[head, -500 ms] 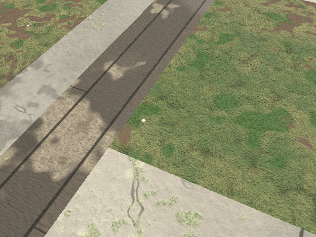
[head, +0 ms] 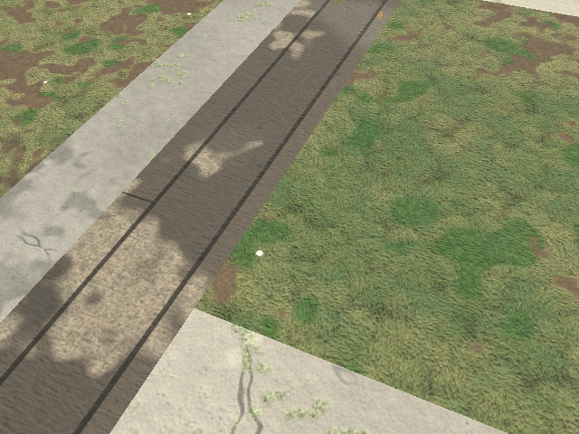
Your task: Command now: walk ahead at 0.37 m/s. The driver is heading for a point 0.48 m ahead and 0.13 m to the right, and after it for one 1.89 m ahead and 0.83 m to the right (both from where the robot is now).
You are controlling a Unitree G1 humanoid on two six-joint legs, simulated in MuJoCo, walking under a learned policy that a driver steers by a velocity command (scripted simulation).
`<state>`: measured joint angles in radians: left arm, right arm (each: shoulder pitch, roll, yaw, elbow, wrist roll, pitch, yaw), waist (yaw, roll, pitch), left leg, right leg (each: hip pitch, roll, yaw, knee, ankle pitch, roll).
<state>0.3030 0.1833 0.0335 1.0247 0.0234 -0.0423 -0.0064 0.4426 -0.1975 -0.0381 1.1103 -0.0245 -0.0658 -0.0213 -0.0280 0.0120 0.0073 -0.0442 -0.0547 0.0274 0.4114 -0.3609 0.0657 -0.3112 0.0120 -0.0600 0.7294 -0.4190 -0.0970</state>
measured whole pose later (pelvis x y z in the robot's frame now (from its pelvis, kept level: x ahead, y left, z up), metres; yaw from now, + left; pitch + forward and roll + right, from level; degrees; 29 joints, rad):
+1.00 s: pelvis +0.42 -0.03 +0.01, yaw -11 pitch +0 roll +0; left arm 0.19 0.25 0.09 0.90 0.03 0.03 0.00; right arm 0.24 -0.20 -0.05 0.94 -0.02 -0.07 -0.03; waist 0.01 -0.03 0.09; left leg -0.24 0.03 0.22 0.40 -0.16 0.07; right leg -0.58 -0.04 -0.03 1.04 -0.28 -0.02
